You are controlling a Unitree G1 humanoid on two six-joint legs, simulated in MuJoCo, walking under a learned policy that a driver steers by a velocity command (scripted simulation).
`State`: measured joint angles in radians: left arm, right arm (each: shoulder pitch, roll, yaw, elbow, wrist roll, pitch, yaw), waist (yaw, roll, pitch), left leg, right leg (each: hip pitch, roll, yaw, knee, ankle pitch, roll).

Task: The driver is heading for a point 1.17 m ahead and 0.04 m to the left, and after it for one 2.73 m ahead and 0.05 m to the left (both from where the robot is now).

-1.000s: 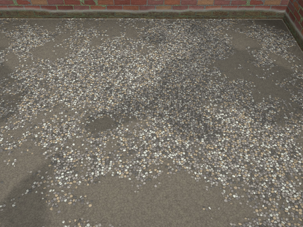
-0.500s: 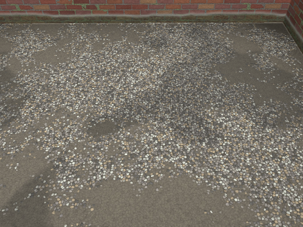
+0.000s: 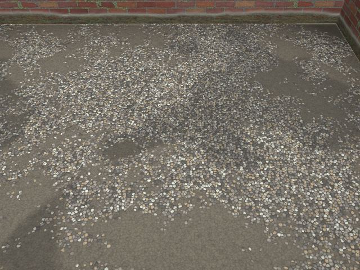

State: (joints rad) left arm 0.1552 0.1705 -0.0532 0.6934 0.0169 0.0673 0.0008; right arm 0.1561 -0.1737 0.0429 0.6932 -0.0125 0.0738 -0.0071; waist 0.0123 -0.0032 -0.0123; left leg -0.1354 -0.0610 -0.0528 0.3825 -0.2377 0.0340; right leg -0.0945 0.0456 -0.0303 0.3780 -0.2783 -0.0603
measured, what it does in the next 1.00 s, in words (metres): stands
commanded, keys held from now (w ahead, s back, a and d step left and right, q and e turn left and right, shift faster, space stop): w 1.00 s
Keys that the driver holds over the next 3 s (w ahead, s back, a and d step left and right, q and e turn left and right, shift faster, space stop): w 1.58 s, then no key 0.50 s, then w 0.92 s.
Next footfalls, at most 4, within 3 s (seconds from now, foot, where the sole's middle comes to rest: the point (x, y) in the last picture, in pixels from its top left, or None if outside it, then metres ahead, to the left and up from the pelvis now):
none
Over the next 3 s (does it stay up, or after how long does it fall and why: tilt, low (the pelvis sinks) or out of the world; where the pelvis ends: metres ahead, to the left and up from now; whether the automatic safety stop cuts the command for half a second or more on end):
stays up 0.00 0.01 -0.02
